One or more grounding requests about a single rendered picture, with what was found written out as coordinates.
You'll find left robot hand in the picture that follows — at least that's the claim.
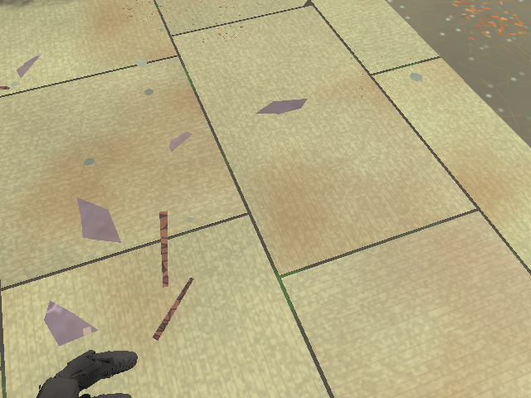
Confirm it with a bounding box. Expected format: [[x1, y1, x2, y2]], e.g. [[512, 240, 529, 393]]
[[37, 350, 138, 398]]

